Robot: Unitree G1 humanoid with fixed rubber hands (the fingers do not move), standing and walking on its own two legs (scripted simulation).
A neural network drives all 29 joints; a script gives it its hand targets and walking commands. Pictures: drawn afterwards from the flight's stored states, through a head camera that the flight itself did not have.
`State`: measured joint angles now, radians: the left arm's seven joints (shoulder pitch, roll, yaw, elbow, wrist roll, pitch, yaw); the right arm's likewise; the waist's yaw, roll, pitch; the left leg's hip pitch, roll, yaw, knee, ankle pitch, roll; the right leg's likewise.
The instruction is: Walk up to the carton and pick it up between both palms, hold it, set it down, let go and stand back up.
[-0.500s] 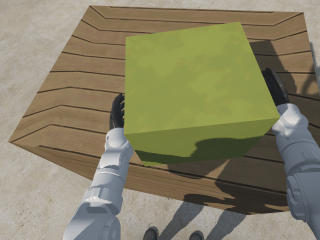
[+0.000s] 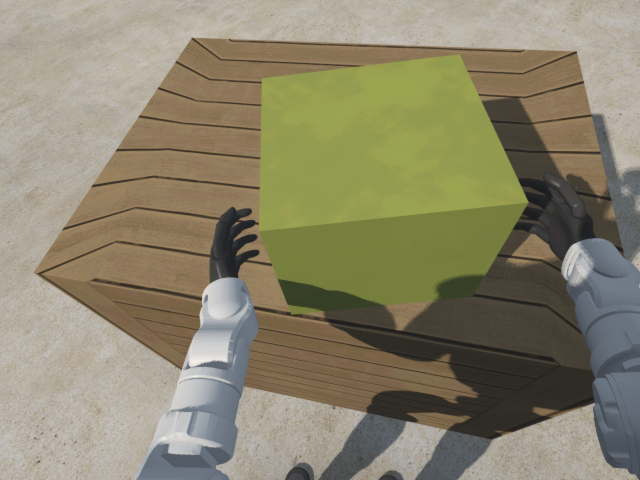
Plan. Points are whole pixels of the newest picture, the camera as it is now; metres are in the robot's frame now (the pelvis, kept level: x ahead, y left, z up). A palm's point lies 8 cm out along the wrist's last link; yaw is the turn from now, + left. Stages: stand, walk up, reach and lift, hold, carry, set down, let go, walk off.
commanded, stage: set down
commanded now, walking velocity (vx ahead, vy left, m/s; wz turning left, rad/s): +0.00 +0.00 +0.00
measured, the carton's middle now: (370, 191) +0.50 +0.03 +0.03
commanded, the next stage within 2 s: none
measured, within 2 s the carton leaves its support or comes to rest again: neither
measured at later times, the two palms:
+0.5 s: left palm (200, 322) +0.28 +0.20 +0.04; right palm (594, 288) +0.39 -0.25 +0.02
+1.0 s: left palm (196, 360) +0.23 +0.19 +0.04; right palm out of the picture +0.31 -0.28 +0.01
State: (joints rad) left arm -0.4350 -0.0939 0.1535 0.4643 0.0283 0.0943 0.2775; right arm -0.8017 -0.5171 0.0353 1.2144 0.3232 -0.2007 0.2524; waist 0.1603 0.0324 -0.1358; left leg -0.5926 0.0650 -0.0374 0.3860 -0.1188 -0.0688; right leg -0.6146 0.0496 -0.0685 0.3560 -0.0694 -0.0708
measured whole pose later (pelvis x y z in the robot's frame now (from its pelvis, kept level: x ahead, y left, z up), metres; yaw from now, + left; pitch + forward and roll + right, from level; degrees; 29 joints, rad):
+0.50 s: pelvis +0.00 +0.00 +0.00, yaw +0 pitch +18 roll +0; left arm -0.09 -0.09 0.08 0.03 0.03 0.22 0.27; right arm -0.45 -0.55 -0.01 0.89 0.37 -0.20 0.31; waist 0.15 -0.01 -0.14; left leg -0.59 0.07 -0.04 0.40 -0.12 -0.07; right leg -0.61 0.05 -0.07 0.38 -0.07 -0.07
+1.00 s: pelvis -0.01 -0.01 +0.00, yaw +0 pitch +16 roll +1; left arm 0.15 -0.09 0.04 -0.19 0.03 0.23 0.29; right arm -0.15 -0.56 -0.03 0.68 0.43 -0.22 0.36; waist 0.08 -0.05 -0.14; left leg -0.55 0.06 -0.04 0.40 -0.12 -0.08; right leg -0.59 0.05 -0.07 0.40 -0.09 -0.08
